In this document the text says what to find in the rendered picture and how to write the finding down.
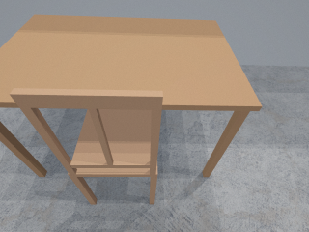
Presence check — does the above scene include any chair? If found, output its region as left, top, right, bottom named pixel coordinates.
left=10, top=88, right=163, bottom=205

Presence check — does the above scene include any table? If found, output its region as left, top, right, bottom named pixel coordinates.
left=0, top=14, right=262, bottom=177

